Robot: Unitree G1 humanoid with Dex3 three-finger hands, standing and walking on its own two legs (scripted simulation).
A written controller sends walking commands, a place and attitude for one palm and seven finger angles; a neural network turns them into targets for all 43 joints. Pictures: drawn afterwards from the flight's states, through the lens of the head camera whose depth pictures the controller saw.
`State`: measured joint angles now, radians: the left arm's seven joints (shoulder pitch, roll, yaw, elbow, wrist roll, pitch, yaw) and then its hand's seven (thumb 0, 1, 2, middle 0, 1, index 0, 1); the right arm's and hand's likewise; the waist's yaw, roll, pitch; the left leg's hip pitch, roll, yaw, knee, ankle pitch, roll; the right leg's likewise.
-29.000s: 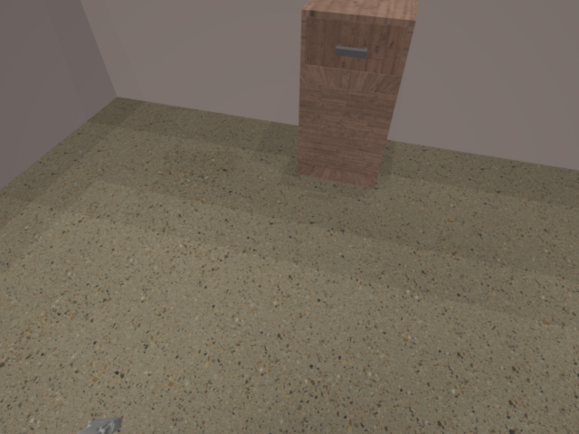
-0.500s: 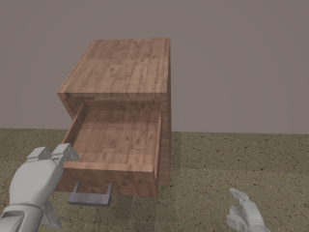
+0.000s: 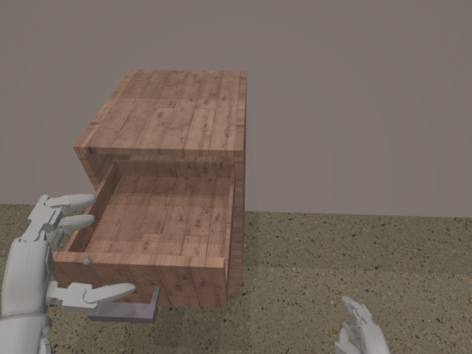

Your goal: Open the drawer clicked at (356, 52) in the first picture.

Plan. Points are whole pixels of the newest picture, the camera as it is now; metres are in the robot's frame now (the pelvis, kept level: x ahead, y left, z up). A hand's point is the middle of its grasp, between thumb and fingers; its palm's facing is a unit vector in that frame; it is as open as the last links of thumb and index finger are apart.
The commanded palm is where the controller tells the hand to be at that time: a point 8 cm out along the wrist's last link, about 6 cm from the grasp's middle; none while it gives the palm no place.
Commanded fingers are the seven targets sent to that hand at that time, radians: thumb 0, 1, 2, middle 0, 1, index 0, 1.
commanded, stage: draw the hand back to the body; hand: left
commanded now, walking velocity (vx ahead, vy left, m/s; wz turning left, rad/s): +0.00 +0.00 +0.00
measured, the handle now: (127, 301) +0.23 +0.24 -0.07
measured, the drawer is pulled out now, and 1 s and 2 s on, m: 0.29 0.29 0.29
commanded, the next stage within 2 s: step back with the hand held close in 0.68 s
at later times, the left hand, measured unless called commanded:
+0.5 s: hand (65, 269) +0.17 +0.23 +0.16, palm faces +0.41 -0.82 -0.40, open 8.5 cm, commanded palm +0.12 +0.27 +0.18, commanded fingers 0.00 0.90 0.90 -0.20 -0.30 -0.20 -0.30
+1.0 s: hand (58, 272) +0.17 +0.24 +0.16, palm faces +0.33 -0.81 -0.48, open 7.4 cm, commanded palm +0.10 +0.28 +0.18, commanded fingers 0.00 0.90 0.90 -0.20 -0.30 -0.20 -0.30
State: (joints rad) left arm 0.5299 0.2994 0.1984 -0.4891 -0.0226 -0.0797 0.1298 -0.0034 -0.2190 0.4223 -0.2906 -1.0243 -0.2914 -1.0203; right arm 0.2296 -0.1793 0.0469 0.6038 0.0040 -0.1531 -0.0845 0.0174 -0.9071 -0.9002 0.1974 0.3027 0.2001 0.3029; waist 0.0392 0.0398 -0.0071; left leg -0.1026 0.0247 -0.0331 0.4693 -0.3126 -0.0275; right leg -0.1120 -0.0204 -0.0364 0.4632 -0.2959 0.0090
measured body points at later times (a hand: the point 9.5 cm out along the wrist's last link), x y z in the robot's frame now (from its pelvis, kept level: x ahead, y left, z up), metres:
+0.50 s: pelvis -0.01 -0.01 +0.00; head -0.03 -0.04 +0.45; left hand +0.14 +0.27 +0.18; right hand +0.19 -0.23 -0.07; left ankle -0.03 +0.14 -0.74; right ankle -0.03 -0.12 -0.74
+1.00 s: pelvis -0.03 +0.00 +0.00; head +0.00 -0.02 +0.45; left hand +0.14 +0.28 +0.19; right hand +0.16 -0.23 -0.08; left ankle -0.03 +0.14 -0.74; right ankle -0.03 -0.12 -0.74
